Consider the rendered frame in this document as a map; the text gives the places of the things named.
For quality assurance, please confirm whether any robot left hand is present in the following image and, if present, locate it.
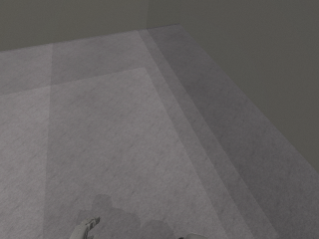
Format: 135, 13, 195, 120
69, 216, 101, 239

